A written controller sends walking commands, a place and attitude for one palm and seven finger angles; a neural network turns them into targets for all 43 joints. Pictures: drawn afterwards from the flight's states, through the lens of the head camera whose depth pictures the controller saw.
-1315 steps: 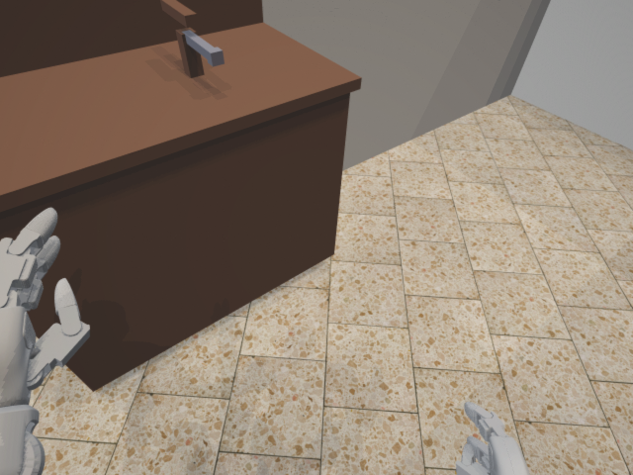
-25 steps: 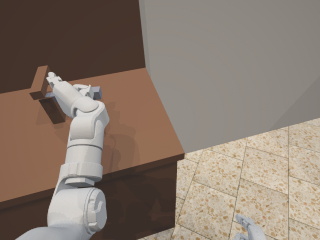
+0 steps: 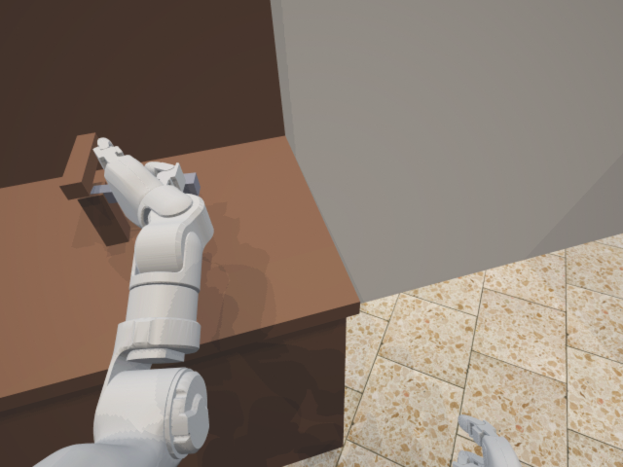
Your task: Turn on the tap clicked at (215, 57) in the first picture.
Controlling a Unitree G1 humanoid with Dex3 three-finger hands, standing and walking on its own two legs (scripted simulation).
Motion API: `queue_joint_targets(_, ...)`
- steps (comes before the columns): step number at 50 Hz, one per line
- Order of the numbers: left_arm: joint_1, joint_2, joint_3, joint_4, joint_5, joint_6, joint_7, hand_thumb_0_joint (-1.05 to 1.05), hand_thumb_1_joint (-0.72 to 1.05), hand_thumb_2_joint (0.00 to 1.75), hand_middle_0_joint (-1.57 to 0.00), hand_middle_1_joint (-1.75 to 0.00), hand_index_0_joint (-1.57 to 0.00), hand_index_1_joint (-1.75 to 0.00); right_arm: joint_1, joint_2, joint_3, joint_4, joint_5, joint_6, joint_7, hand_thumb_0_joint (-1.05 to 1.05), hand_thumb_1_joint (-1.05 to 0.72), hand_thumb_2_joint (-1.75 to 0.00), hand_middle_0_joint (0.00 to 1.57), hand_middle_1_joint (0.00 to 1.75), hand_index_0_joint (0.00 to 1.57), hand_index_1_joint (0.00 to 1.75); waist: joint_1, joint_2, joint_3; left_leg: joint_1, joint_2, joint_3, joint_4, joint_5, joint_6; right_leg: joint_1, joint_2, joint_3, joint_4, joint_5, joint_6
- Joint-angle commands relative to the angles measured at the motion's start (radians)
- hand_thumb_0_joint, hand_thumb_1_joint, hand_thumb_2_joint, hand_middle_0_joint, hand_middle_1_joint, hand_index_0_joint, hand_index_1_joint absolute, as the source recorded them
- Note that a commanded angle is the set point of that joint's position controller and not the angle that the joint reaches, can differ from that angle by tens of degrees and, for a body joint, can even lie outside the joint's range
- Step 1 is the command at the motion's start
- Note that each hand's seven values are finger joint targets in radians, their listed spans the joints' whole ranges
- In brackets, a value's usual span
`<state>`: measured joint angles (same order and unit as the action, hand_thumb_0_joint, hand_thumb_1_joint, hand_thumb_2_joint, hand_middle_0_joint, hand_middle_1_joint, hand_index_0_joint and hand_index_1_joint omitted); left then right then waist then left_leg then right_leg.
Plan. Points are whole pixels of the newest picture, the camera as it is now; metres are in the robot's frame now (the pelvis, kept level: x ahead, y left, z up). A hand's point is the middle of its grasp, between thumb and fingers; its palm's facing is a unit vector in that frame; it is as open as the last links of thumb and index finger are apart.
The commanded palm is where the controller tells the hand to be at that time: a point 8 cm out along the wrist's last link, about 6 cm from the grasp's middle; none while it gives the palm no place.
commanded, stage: draw the hand back beside the body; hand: left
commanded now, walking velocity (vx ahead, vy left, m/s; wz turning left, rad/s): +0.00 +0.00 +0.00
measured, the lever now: (189, 185) +0.47 +0.24 +0.13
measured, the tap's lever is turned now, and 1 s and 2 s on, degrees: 80 80 80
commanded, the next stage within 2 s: step back with the hand held close in 1.58 s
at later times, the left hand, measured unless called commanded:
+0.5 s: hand (153, 241) +0.30 +0.21 +0.19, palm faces +0.37 -0.91 -0.21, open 7.7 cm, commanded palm +0.27 +0.24 +0.20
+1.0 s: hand (103, 298) +0.23 +0.24 +0.17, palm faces +0.34 -0.90 -0.27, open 7.5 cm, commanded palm +0.19 +0.28 +0.18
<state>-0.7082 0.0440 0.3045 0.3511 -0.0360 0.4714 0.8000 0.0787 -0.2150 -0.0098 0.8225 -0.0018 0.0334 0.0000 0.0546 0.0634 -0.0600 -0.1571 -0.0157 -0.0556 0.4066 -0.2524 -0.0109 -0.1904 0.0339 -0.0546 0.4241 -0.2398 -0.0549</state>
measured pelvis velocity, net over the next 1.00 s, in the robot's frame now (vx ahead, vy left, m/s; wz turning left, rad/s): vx -0.02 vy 0.02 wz -0.04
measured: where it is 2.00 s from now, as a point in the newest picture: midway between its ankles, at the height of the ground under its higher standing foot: outside the picture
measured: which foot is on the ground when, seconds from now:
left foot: down 0.00-1.00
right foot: down 0.00-1.00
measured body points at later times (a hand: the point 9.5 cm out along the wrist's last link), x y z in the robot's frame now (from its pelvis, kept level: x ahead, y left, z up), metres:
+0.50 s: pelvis -0.02 +0.00 +0.00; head -0.04 -0.04 +0.45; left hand +0.27 +0.26 +0.20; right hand +0.16 -0.24 -0.10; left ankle -0.02 +0.13 -0.74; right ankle -0.01 -0.08 -0.74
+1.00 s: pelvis -0.02 +0.02 +0.01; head -0.04 +0.00 +0.45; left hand +0.21 +0.29 +0.19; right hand +0.14 -0.21 -0.10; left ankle -0.02 +0.13 -0.74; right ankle -0.01 -0.08 -0.74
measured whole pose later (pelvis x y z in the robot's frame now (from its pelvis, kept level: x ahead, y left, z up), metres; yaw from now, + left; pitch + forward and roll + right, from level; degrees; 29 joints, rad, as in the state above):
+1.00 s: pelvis -0.02 +0.02 +0.01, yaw -2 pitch -6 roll +0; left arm 0.18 0.31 0.21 -0.21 -0.08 -0.09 0.12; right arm 0.16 -0.22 0.00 0.68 0.01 -0.01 -0.04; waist 0.05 0.07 0.06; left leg -0.02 -0.02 -0.01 0.33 -0.20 0.02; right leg -0.05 0.03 -0.01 0.31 -0.15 -0.03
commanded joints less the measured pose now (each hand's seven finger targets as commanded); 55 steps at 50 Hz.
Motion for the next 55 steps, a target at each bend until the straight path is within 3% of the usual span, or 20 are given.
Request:
queue_joint_targets(1,-0.486,0.163,-0.046,-0.229,0.044,-0.063,0.001,0.0,0.9,0.9,-0.15,-0.15,-0.15,-0.15,-0.162,-0.099,-0.03,-0.148,0.002,-0.053,-0.008,0.0,-0.9,-0.9,0.2,0.3,0.2,0.3,-0.004,-0.086,-0.281,0.026,0.012,0.074,-0.007,0.351,-0.003,0.175,-0.052,-0.005,-0.037,0.308,0.03)
queue_joint_targets(5,-0.5,0.192,-0.026,-0.231,0.04,-0.067,0.001,0.0,0.9,0.9,-0.15,-0.15,-0.15,-0.15,-0.163,-0.101,-0.033,-0.14,0.001,-0.057,-0.013,0.0,-0.9,-0.9,0.2,0.3,0.2,0.3,-0.002,-0.075,-0.289,0.022,0.007,0.067,-0.01,0.325,-0.003,0.177,-0.049,-0.003,-0.044,0.276,0.032)
queue_joint_targets(6,-0.429,0.129,-0.236,-0.362,0.107,-0.078,-0.171,0.0,0.9,0.9,-0.15,-0.15,-0.15,-0.15,-0.106,-0.142,-0.031,-0.153,-0.01,-0.016,-0.033,0.0,-0.9,-0.9,0.2,0.3,0.2,0.3,-0.067,-0.142,-0.284,0.09,0.005,0.074,-0.004,0.369,0.03,0.192,-0.043,0.026,-0.001,0.413,0.027)
queue_joint_targets(7,-0.353,0.215,-0.133,-0.388,0.091,-0.076,-0.242,0.0,0.9,0.9,-0.15,-0.16,-0.15,-0.16,-0.095,-0.131,-0.045,-0.183,0.003,-0.005,-0.053,0.0,-0.9,-0.9,0.2,0.3,0.2,0.3,-0.04,-0.132,-0.321,0.111,0.004,0.08,-0.005,0.4,0.045,0.228,-0.04,0.028,-0.004,0.485,0.027)
queue_joint_targets(8,-0.311,0.223,-0.153,-0.455,0.076,-0.074,-0.313,0.0,0.9,0.9,-0.15,-0.16,-0.15,-0.16,-0.107,-0.122,-0.033,-0.207,0.011,0.011,-0.068,0.0,-0.9,-0.9,0.2,0.3,0.2,0.3,-0.027,-0.092,-0.333,0.123,-0.002,0.079,-0.016,0.413,0.046,0.263,-0.042,0.038,-0.006,0.519,0.027)
queue_joint_targets(9,-0.239,0.242,-0.141,-0.453,0.055,-0.067,-0.382,0.0,0.9,0.9,-0.15,-0.16,-0.15,-0.16,-0.107,-0.116,-0.025,-0.218,0.019,0.025,-0.082,0.0,-0.9,-0.9,0.2,0.3,0.2,0.3,-0.025,-0.119,-0.305,0.123,0.001,0.076,-0.023,0.409,0.048,0.274,-0.043,0.041,-0.015,0.544,0.031)
queue_joint_targets(11,-0.067,0.289,-0.056,-0.451,-0.027,-0.043,-0.482,0.0,0.9,0.9,-0.16,-0.17,-0.16,-0.17,-0.128,-0.112,-0.006,-0.253,0.04,0.044,-0.096,0.0,-0.9,-0.9,0.2,0.3,0.2,0.3,0.01,-0.135,-0.255,0.099,0.004,0.072,-0.047,0.381,0.045,0.294,-0.039,0.04,-0.037,0.517,0.031)
queue_joint_targets(13,0.014,0.29,-0.006,-0.502,-0.086,0.005,-0.48,0.0,0.9,0.9,-0.16,-0.17,-0.16,-0.17,-0.179,-0.1,0.011,-0.277,0.056,0.037,-0.1,0.0,-0.9,-0.9,0.2,0.3,0.2,0.3,0.039,-0.136,-0.202,0.072,0.0,0.074,-0.06,0.327,0.04,0.282,-0.04,0.042,-0.065,0.44,0.04)
queue_joint_targets(15,0.089,0.34,0.071,-0.569,-0.086,0.038,-0.427,0.0,0.9,0.9,-0.16,-0.18,-0.16,-0.18,-0.2,-0.097,0.014,-0.279,0.055,0.031,-0.094,0.0,-0.9,-0.9,0.2,0.3,0.2,0.3,0.063,-0.121,-0.171,0.058,0.0,0.074,-0.068,0.315,0.035,0.274,-0.035,0.044,-0.077,0.385,0.041)
queue_joint_targets(16,0.198,0.511,0.031,-0.555,-0.076,-0.119,-0.533,0.0,0.9,0.9,-0.16,-0.18,-0.16,-0.18,-0.118,-0.128,0.002,-0.27,0.019,0.027,-0.067,0.0,-0.9,-0.9,0.2,0.3,0.2,0.3,-0.026,-0.143,-0.089,0.029,0.019,0.073,-0.055,0.276,0.045,0.219,-0.061,0.065,-0.055,0.471,0.069)
queue_joint_targets(17,0.251,0.541,0.085,-0.551,-0.08,-0.199,-0.568,0.0,0.9,0.9,-0.16,-0.19,-0.16,-0.19,-0.122,-0.113,-0.005,-0.29,0.025,0.018,-0.055,0.0,-0.9,-0.9,0.2,0.3,0.2,0.3,0.005,-0.12,-0.121,0.007,0.011,0.075,-0.053,0.267,0.046,0.245,-0.063,0.073,-0.045,0.465,0.065)
queue_joint_targets(19,0.179,0.511,0.01,-0.723,-0.071,-0.342,-0.612,0.0,0.9,0.9,-0.16,-0.19,-0.16,-0.19,-0.129,-0.095,-0.006,-0.32,0.026,-0.019,-0.047,0.0,-0.9,-0.9,0.2,0.3,0.2,0.3,-0.01,-0.002,-0.161,0.063,0.002,0.078,-0.053,0.264,0.047,0.234,-0.059,0.077,-0.054,0.402,0.051)
queue_joint_targets(20,0.174,0.515,-0.002,-0.763,-0.068,-0.391,-0.621,0.0,0.9,0.9,-0.16,-0.19,-0.16,-0.19,-0.121,-0.097,-0.009,-0.318,0.027,-0.035,-0.046,0.0,-0.9,-0.9,0.2,0.3,0.2,0.3,-0.014,0.092,-0.152,0.095,0.001,0.081,-0.052,0.255,0.043,0.204,-0.051,0.079,-0.071,0.335,0.039)
queue_joint_targets(24,0.191,0.465,-0.067,-0.684,-0.055,-0.503,-0.627,0.0,0.9,0.9,-0.17,-0.21,-0.17,-0.21,-0.097,-0.109,-0.016,-0.308,0.02,-0.084,-0.056,0.0,-0.9,-0.9,0.2,0.3,0.2,0.3,-0.041,-0.041,-0.083,0.13,0.0,0.076,-0.069,0.172,0.055,0.131,-0.031,0.071,-0.127,0.197,0.042)
queue_joint_targets(27,0.239,0.404,-0.13,-0.611,-0.048,-0.546,-0.638,0.0,0.9,0.9,-0.17,-0.22,-0.17,-0.22,-0.093,-0.112,-0.014,-0.296,0.023,-0.094,-0.063,0.0,-0.9,-0.9,0.2,0.3,0.2,0.3,-0.048,-0.07,-0.01,0.125,-0.006,0.069,-0.093,0.082,0.058,0.084,-0.027,0.066,-0.166,0.064,0.041)
queue_joint_targets(30,0.304,0.441,-0.087,-0.561,-0.044,-0.573,-0.642,0.0,0.9,0.9,-0.18,-0.22,-0.18,-0.22,-0.092,-0.118,-0.015,-0.284,0.022,-0.087,-0.068,0.0,-0.9,-0.9,0.2,0.3,0.2,0.3,-0.037,-0.084,0.002,0.101,-0.011,0.064,-0.11,0.04,0.059,0.097,-0.031,0.067,-0.193,-0.002,0.04)
queue_joint_targets(35,0.447,0.512,0.021,-0.626,-0.046,-0.611,-0.647,0.0,0.9,0.9,-0.18,-0.24,-0.18,-0.24,-0.093,-0.111,-0.015,-0.292,0.013,-0.078,-0.062,0.0,-0.9,-0.9,0.2,0.3,0.2,0.3,-0.005,-0.018,-0.077,0.099,-0.006,0.055,-0.126,0.116,0.049,0.2,-0.034,0.061,-0.175,0.091,0.028)
queue_joint_targets(39,0.538,0.491,0.024,-0.708,-0.052,-0.627,-0.66,0.0,0.9,0.9,-0.18,-0.25,-0.18,-0.25,-0.091,-0.103,-0.017,-0.313,0.01,-0.082,-0.055,0.0,-0.9,-0.9,0.2,0.3,0.2,0.3,-0.003,-0.031,-0.073,0.108,0.004,0.059,-0.12,0.177,0.047,0.215,-0.03,0.059,-0.163,0.168,0.027)
queue_joint_targets(48,0.695,0.444,-0.003,-0.799,-0.041,-0.637,-0.668,0.0,0.9,0.9,-0.19,-0.28,-0.19,-0.28,-0.077,-0.106,-0.026,-0.315,0.006,-0.104,-0.051,0.0,-0.9,-0.9,0.2,0.3,0.2,0.3,-0.012,-0.015,-0.001,0.109,0.014,0.045,-0.129,0.165,0.035,0.164,-0.021,0.046,-0.169,0.123,0.022)
queue_joint_targets(55,0.822,0.456,0.028,-0.87,-0.034,-0.643,-0.663,0.0,0.9,0.9,-0.2,-0.3,-0.2,-0.3,-0.066,-0.113,-0.031,-0.312,0.001,-0.117,-0.049,0.0,-0.9,-0.9,0.2,0.3,0.2,0.3,-0.006,0.008,0.004,0.105,0.016,0.025,-0.13,0.19,0.021,0.174,-0.017,0.04,-0.155,0.136,0.018)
